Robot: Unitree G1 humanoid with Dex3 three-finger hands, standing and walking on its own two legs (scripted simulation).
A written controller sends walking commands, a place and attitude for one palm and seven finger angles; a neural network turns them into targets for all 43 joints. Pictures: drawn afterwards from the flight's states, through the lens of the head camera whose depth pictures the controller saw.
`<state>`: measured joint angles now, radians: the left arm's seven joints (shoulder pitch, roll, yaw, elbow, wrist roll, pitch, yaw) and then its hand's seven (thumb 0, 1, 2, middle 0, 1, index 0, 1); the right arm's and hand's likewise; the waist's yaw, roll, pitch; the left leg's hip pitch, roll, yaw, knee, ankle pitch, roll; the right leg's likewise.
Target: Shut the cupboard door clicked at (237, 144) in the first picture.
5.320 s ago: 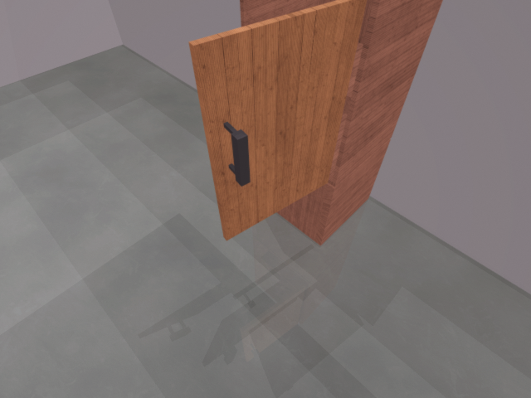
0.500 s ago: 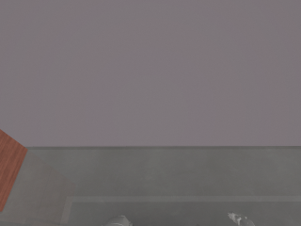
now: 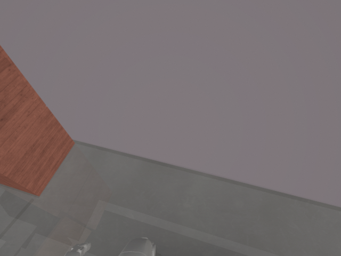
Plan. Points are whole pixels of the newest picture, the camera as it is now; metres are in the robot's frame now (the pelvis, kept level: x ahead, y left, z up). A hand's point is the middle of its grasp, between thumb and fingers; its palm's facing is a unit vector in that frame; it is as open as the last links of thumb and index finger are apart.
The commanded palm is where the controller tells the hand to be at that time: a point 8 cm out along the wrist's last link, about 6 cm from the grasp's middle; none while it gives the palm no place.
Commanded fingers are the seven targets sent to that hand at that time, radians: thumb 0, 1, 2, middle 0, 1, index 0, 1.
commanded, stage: turn to face it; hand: left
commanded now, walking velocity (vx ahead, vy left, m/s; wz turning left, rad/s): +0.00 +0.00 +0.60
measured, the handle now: out of the picture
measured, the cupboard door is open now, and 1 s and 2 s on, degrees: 80 80 80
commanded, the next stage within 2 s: take the last steps up to it in 1.68 s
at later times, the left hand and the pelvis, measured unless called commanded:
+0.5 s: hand out of the picture +0.02 +0.22 -0.15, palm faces +0.32 -0.89 -0.31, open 7.4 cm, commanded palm none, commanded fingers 0.00 0.90 0.90 -0.20 -0.30 -0.20 -0.30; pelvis -0.01 -0.03 +0.00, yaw +18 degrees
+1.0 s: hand out of the picture -0.09 +0.18 -0.17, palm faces +0.61 -0.75 -0.25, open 7.4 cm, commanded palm none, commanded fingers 0.00 0.90 0.90 -0.20 -0.30 -0.20 -0.30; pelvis -0.02 -0.04 +0.00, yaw +37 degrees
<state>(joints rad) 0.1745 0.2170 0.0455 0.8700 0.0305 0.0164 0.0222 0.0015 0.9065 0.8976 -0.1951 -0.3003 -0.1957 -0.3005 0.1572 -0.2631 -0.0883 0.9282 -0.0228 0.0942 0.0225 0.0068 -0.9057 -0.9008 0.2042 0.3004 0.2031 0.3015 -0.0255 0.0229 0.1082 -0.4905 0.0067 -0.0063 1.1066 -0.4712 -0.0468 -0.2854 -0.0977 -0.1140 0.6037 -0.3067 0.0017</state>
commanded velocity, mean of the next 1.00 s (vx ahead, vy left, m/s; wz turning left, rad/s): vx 0.00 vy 0.00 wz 0.60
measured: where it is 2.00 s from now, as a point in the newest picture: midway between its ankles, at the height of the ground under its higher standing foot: outside the picture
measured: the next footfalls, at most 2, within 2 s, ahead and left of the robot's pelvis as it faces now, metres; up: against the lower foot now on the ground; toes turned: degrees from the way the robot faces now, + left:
left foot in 0.18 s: +0.03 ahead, +0.13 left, +0.00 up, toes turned +13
right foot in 0.50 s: +0.08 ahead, -0.13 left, +0.00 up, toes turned +16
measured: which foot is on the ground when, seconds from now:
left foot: up 0.00-0.16, down 0.18-0.50, up 0.52-0.80, down 0.82-1.00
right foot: down 0.00-0.18, up 0.20-0.48, down 0.50-0.82, up 0.84-1.00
